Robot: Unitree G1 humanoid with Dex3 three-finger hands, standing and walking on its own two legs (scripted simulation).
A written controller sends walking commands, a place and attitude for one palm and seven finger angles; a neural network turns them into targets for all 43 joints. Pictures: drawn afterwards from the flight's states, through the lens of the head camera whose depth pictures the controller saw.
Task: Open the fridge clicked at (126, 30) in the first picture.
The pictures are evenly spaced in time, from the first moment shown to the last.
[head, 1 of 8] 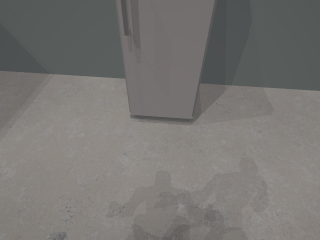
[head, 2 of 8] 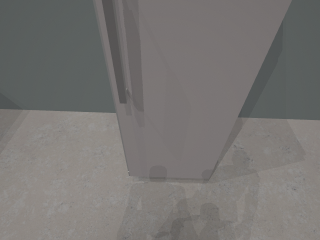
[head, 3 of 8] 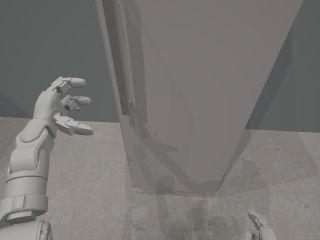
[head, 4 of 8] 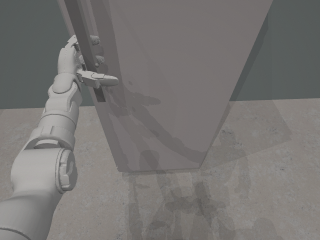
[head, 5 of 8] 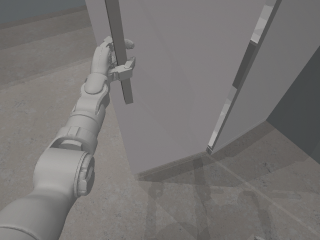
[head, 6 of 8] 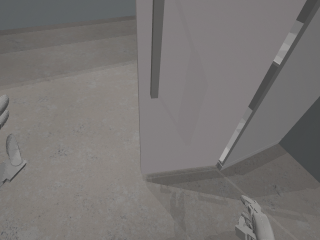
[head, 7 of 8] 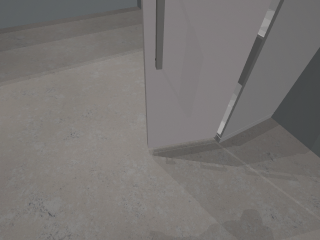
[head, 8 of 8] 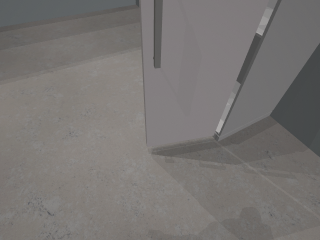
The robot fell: no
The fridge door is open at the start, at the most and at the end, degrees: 0 87 74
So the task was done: yes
